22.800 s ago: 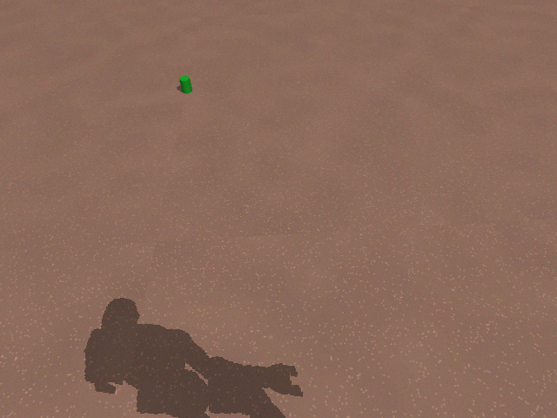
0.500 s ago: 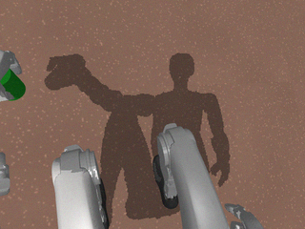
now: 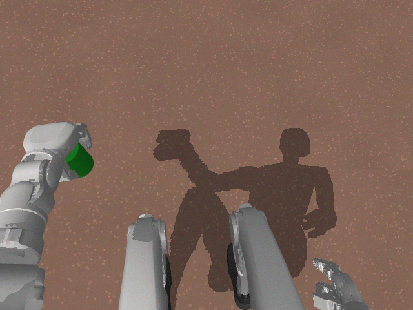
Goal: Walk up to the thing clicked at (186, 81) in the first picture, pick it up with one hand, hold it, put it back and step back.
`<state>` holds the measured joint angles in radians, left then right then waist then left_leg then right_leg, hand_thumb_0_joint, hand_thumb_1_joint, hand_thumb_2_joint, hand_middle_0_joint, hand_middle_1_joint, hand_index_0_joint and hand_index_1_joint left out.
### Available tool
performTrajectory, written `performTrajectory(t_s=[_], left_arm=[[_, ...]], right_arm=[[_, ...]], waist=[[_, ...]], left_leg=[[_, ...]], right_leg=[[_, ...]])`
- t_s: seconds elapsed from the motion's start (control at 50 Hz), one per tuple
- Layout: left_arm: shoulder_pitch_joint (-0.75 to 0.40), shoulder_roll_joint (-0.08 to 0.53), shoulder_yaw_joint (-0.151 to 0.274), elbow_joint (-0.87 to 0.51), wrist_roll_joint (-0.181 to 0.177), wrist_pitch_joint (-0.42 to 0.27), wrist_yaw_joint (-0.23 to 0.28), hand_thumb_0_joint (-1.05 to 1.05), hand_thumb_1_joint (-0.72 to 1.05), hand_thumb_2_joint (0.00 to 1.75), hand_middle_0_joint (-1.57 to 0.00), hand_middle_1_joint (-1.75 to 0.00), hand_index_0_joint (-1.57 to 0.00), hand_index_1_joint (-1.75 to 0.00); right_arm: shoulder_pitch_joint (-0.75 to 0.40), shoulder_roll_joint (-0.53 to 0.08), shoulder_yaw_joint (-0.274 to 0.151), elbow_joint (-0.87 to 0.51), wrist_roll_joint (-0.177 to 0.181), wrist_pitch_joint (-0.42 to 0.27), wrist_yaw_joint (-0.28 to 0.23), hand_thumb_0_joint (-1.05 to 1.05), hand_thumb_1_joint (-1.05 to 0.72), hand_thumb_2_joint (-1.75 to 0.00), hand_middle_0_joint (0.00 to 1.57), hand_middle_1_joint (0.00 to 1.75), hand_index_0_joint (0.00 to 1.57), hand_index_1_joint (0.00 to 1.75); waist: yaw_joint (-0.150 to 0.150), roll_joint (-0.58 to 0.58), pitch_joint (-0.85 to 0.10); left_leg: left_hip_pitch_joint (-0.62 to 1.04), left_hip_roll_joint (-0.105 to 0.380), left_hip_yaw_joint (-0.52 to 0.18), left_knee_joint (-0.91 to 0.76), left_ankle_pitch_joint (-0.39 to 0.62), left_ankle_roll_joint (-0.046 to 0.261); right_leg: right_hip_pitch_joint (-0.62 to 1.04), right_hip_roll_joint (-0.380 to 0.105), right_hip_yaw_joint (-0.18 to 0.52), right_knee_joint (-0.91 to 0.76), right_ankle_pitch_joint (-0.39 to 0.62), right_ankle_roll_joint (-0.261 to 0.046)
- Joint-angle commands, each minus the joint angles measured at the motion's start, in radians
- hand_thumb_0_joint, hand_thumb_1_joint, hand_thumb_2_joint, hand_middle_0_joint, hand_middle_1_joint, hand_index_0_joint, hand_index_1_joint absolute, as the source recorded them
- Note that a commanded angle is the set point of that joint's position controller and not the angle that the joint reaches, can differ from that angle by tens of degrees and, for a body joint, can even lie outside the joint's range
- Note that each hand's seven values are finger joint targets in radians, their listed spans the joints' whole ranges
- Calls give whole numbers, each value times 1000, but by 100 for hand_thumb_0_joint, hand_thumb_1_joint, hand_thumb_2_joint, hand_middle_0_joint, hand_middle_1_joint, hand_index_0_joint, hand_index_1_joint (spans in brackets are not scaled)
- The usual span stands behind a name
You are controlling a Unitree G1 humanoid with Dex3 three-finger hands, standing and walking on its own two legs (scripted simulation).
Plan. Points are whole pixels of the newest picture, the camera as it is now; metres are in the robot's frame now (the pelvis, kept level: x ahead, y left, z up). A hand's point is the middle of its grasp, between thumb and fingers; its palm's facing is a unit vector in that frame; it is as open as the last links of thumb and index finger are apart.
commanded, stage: lift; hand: left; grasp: from above
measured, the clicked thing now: (70, 157) +0.44 +0.27 -0.13
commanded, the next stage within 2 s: hold in 0.88 s
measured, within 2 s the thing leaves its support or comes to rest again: neither
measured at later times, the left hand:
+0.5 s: hand (38, 161) +0.36 +0.23 +0.07, palm faces -0.47 -0.09 -0.88, open 8.8 cm
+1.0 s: hand (11, 121) +0.38 +0.22 +0.15, palm faces -0.48 -0.11 -0.87, open 8.8 cm
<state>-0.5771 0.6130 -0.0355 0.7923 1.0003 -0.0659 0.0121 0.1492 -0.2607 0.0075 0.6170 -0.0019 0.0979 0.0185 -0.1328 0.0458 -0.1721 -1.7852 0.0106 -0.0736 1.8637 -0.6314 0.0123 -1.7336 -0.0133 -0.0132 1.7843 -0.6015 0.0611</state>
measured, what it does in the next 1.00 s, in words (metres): rises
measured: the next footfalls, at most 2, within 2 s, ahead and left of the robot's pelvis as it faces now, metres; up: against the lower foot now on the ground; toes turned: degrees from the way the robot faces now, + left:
none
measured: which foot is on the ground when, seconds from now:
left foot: down 0.00-1.00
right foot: down 0.00-1.00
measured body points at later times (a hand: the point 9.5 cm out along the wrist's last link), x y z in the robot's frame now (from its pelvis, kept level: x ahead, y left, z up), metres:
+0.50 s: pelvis +0.03 -0.01 +0.16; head +0.11 -0.01 +0.60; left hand +0.38 +0.23 +0.13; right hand +0.12 -0.28 +0.04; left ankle +0.08 +0.11 -0.47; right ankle +0.09 -0.15 -0.47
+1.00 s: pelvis +0.07 -0.01 +0.24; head +0.13 -0.01 +0.68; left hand +0.40 +0.23 +0.20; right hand +0.16 -0.28 +0.11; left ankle +0.08 +0.11 -0.47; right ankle +0.09 -0.15 -0.47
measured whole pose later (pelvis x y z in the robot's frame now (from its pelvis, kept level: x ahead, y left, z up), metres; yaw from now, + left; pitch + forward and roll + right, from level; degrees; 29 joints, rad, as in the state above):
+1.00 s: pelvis +0.07 -0.01 +0.24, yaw +1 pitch +10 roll -1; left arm -0.31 0.38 -0.18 0.85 0.98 0.04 0.13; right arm 0.24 -0.24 -0.05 0.76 0.03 0.00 -0.05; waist -0.06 0.03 -0.07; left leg -0.61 0.04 0.00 0.82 -0.39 -0.01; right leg -0.60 -0.01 0.02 0.79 -0.36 0.03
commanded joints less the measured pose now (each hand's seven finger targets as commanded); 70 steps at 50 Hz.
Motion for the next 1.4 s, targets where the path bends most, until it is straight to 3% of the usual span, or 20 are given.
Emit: performTrajectory(t_s=[0.0, 0.04, 0.08, 0.1, 0.14, 0.16, 0.24, 0.38, 0.46, 0.6, 0.68, 0.8, 0.86, 0.98, 1.04, 1.12, 1.3, 1.38], left_arm=[[-285, 236, 81, -230, -16, 13, 63, 0, 54, 83, -80, -99, -86, -92], [-267, 246, 94, -277, -18, 17, 63, 0, 57, 86, -83, -99, -89, -93], [-218, 217, 73, -285, -17, 20, 63, 0, 56, 84, -82, -98, -88, -92], [-206, 235, 96, -305, -19, 21, 68, 0, 56, 83, -82, -97, -88, -91], [-199, 199, 73, -316, -26, 22, 74, 0, 56, 86, -84, -96, -89, -91], [-176, 200, 84, -305, -31, 24, 80, 0, 57, 87, -84, -96, -89, -91], [-134, 147, 49, -242, -23, 23, 102, 0, 57, 84, -85, -95, -90, -89], [-135, 69, -7, -202, -21, 28, 154, 0, 58, 82, -84, -96, -90, -90], [-140, 56, -24, -184, -1, 45, 184, 0, 58, 84, -83, -97, -89, -91], [-148, 65, -19, -155, -8, 76, 212, 0, 65, 86, -89, -96, -95, -90], [-104, 34, -34, -113, -8, 98, 209, 0, 62, 86, -89, -94, -94, -89], [-83, -1, -57, -106, -18, 106, 186, 0, 60, 85, -89, -91, -93, -86], [-66, 6, -56, -121, -15, 101, 173, 0, 61, 82, -89, -90, -93, -85], [-103, 0, -54, -183, -21, 85, 169, 0, 60, 80, -86, -90, -92, -84], [-95, 22, -54, -189, 5, 78, 163, 0, 54, 76, -83, -87, -88, -82], [-99, 6, -61, -191, 7, 76, 155, 0, 55, 85, -86, -89, -90, -84], [-52, -10, -74, -191, 9, 79, 106, 0, 56, 84, -86, -88, -91, -83], [-66, 10, -63, -234, 0, 74, 88, 0, 58, 82, -87, -87, -92, -82]], right_arm=[[139, -181, -74, -35, 12, -20, -27, 0, -90, -90, 20, 30, 20, 30], [127, -177, -80, -37, 17, -26, -35, 0, -90, -90, 20, 30, 20, 30], [123, -165, -74, -39, 24, -33, -42, 0, -90, -90, 20, 30, 20, 30], [112, -165, -76, -39, 27, -38, -47, 0, -90, -90, 20, 30, 20, 30], [108, -152, -75, -36, 30, -47, -58, 0, -90, -90, 20, 30, 20, 30], [106, -152, -73, -31, 32, -54, -62, 0, -90, -90, 20, 30, 20, 30], [108, -139, -71, -8, 38, -82, -79, 0, -90, -90, 20, 30, 20, 30], [112, -132, -81, 20, 41, -131, -86, 0, -90, -90, 20, 30, 20, 30], [124, -132, -83, 37, 41, -144, -88, 0, -90, -90, 20, 30, 20, 30], [130, -134, -87, 53, 38, -147, -88, 0, -89, -90, 20, 30, 20, 30], [135, -133, -88, 63, 36, -142, -85, 0, -89, -90, 20, 30, 20, 30], [126, -129, -94, 56, 38, -133, -78, 0, -89, -89, 20, 30, 20, 30], [120, -129, -99, 50, 40, -129, -77, 0, -89, -89, 20, 30, 20, 30], [113, -131, -103, 47, 40, -124, -76, 0, -90, -89, 20, 30, 20, 30], [111, -138, -106, 44, 40, -119, -76, 0, -90, -89, 20, 30, 20, 30], [109, -136, -106, 44, 41, -110, -71, 0, -90, -89, 20, 30, 20, 30], [87, -139, -113, 18, 43, -98, -60, 0, -89, -89, 20, 30, 20, 30], [69, -142, -111, 0, 45, -93, -60, 0, -89, -89, 20, 30, 20, 30]], waist=[[0, 175, -586], [19, 179, -600], [19, 162, -555], [33, 152, -564], [25, 138, -508], [31, 116, -490], [21, 71, -373], [34, 57, -314], [48, 64, -318], [63, 37, -285], [63, 28, -281], [73, 27, -233], [83, 26, -237], [71, 28, -239], [81, 36, -242], [82, 22, -239], [95, 23, -187], [98, 30, -170]], left_leg=[[625, -5, 4, -394, 170, 11], [685, -1, 5, -444, 170, 7], [701, -3, 17, -491, 145, 8], [730, -3, 8, -524, 135, 5], [757, -3, 15, -573, 104, 5], [778, -3, 6, -604, 94, 6], [815, -5, 17, -684, 79, 6], [937, -12, 31, -815, 93, 2], [1041, -13, 38, -883, 171, -6], [1165, -18, 59, -979, 307, -6], [1228, -21, 70, -1011, 406, -6], [1299, -21, 70, -1093, 442, -11], [1348, -22, 71, -1123, 491, -12], [1441, -17, 69, -1172, 559, -20], [1486, -14, 68, -1189, 624, -25], [1502, -24, 79, -1200, 663, -18], [1529, -22, 84, -1249, 672, -22], [1528, -23, 88, -1272, 642, -20]], right_leg=[[374, 33, -60, -290, 174, -79], [430, 33, -51, -335, 174, -80], [501, 37, -43, -394, 164, -78], [535, 37, -41, -413, 159, -79], [579, 39, -30, -478, 135, -76], [611, 39, -27, -503, 130, -74], [691, 41, -5, -613, 109, -74], [839, 42, 24, -779, 106, -72], [926, 44, 18, -836, 177, -74], [1071, 41, 22, -949, 298, -68], [1150, 35, 28, -992, 402, -61], [1210, 38, 24, -1060, 421, -64], [1252, 39, 23, -1086, 460, -64], [1288, 43, 11, -1122, 507, -65], [1305, 44, 3, -1131, 546, -68], [1358, 38, 13, -1156, 605, -62], [1383, 42, 7, -1198, 596, -66], [1402, 41, 10, -1218, 576, -65]])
